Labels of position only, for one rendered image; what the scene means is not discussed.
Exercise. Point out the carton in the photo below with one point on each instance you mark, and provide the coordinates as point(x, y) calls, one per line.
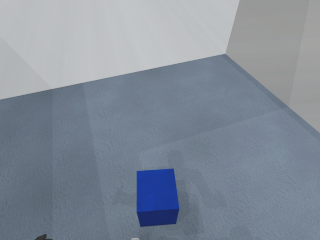
point(156, 197)

